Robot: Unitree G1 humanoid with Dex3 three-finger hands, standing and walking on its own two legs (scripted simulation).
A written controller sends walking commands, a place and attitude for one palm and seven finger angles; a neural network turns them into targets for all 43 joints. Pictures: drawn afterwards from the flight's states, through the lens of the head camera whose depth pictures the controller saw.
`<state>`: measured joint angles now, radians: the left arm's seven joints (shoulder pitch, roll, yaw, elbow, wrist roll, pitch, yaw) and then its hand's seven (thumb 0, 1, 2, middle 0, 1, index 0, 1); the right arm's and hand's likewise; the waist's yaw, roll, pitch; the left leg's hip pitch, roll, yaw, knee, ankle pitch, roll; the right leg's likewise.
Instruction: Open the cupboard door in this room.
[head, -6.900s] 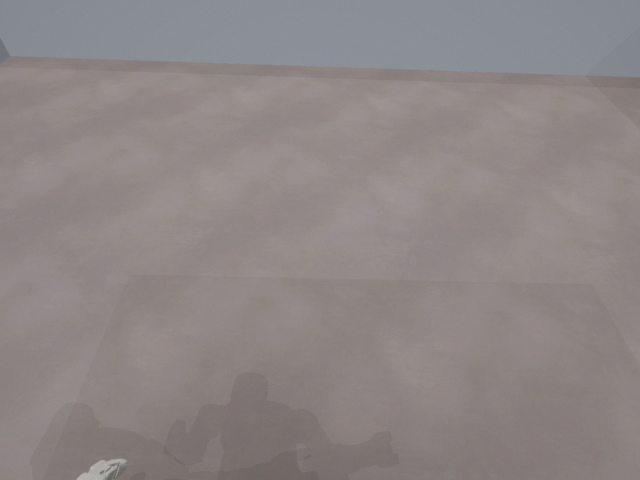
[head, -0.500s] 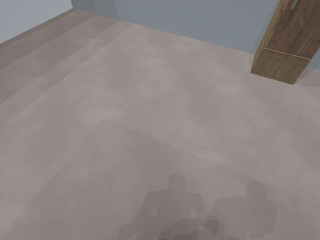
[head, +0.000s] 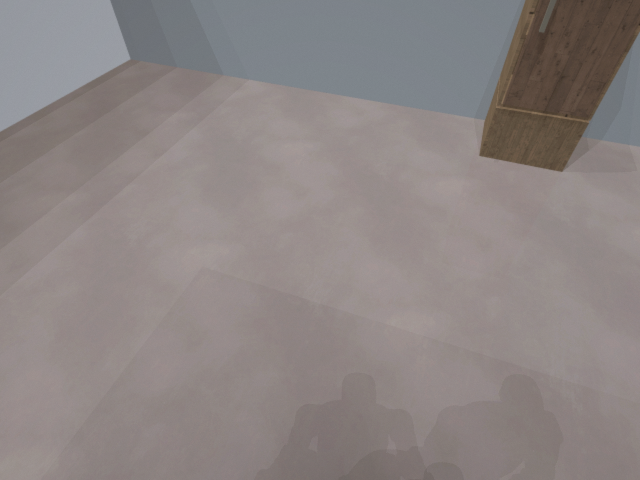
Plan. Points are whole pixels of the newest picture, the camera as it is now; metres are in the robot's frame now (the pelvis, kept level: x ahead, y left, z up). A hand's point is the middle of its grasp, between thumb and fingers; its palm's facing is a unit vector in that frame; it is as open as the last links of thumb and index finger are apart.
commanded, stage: stand and wait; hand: left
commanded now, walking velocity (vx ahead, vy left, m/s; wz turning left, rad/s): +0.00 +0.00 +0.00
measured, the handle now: (548, 11) +1.87 -0.84 -0.02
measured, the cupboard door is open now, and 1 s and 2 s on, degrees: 0 0 0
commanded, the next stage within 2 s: turn or walk to find it in 0.42 s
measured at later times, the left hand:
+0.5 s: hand out of the picture -0.02 +0.14 -0.18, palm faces +0.04 -0.99 -0.17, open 7.4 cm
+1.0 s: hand out of the picture -0.02 +0.16 -0.18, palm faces +0.07 -0.98 -0.18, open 7.4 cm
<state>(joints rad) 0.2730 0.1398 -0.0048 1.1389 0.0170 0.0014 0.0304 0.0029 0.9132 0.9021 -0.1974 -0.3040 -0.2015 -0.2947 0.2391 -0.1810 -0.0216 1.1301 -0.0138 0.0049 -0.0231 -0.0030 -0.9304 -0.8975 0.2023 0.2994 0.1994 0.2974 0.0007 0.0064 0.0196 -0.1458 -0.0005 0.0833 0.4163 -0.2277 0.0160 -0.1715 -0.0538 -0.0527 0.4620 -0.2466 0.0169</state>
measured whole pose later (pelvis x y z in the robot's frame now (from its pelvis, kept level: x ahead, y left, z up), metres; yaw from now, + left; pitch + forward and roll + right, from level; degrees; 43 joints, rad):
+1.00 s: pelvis +0.00 -0.01 +0.00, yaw +1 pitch -2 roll +0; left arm 0.30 0.14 0.00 1.15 0.01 -0.02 0.03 0.00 0.91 0.90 -0.20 -0.30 -0.20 -0.29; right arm 0.27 -0.14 -0.01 1.14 -0.01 -0.01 -0.02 0.01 -0.91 -0.90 0.20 0.30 0.20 0.30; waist 0.01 -0.01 0.03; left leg -0.17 0.01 0.05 0.42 -0.22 0.00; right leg -0.17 -0.04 -0.08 0.43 -0.23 0.00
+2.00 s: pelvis +0.00 -0.01 +0.00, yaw +3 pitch -2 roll +0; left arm 0.23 0.23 0.02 1.14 0.02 -0.02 0.02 0.00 0.90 0.90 -0.20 -0.30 -0.20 -0.29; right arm 0.19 -0.23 -0.01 1.12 -0.01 -0.01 -0.01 0.01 -0.91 -0.90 0.20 0.30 0.20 0.30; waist 0.02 0.00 0.05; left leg -0.16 0.01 0.02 0.40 -0.20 0.00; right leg -0.14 -0.04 -0.12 0.39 -0.22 0.00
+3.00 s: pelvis -0.01 -0.05 -0.01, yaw +16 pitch +1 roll +1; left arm 0.14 0.21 0.04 0.97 0.01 0.01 0.02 0.00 0.91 0.90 -0.20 -0.30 -0.20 -0.29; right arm 0.23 -0.22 -0.06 1.00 -0.03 0.04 -0.01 0.01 -0.91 -0.90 0.21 0.30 0.20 0.30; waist -0.02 0.03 0.07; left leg -0.34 -0.05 -0.16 0.50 -0.17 -0.04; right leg -0.26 -0.02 -0.01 0.58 -0.35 0.05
